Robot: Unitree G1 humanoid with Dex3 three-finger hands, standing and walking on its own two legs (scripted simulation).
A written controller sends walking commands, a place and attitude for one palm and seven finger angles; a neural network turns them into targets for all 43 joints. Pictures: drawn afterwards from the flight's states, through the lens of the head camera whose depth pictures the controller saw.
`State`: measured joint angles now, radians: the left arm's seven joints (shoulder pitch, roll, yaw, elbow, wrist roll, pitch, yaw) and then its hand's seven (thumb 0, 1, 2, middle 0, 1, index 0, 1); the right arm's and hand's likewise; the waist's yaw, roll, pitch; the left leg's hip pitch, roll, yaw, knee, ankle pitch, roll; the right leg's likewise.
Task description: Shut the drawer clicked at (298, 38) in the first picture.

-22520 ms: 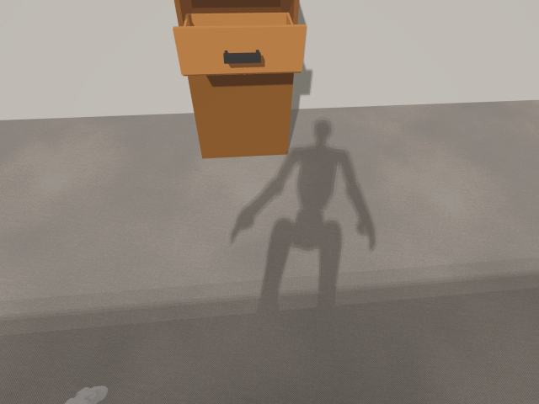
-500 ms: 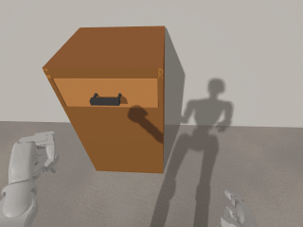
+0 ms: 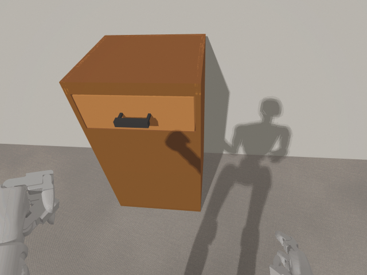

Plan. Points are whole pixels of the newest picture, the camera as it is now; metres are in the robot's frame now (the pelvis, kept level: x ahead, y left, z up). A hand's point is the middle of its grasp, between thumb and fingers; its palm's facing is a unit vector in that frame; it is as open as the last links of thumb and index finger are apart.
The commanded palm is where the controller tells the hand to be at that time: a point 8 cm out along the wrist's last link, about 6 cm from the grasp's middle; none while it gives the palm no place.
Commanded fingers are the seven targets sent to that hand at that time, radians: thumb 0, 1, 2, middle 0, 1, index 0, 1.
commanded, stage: step back with the hand held close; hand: left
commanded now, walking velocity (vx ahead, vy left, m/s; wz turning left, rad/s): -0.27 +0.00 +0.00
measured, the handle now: (133, 119) +0.63 +0.28 -0.04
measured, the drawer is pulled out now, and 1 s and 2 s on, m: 0.00 0.00 0.00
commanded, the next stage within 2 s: stop stepping back and stand still in 1.16 s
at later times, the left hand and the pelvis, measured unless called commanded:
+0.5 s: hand (13, 231) +0.13 +0.27 +0.16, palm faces +0.32 -0.79 -0.51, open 3.2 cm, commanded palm +0.07 +0.31 +0.17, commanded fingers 0.00 0.90 0.90 -1.40 -1.60 -1.40 -1.60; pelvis -0.06 +0.03 +0.00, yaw +0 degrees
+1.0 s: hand out of the picture +0.04 +0.28 +0.16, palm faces +0.41 -0.79 -0.45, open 3.2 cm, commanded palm -0.04 +0.32 +0.17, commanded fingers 0.00 0.90 0.90 -1.40 -1.60 -1.40 -1.60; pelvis -0.15 +0.03 -0.02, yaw +4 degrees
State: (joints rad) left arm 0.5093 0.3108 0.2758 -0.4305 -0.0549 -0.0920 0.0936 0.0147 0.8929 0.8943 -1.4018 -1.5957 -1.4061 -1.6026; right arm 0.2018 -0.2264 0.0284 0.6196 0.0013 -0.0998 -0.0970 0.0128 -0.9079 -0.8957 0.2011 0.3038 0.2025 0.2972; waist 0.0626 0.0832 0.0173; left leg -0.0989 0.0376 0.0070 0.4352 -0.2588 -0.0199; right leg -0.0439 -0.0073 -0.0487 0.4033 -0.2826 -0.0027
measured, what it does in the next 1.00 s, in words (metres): shifts its weight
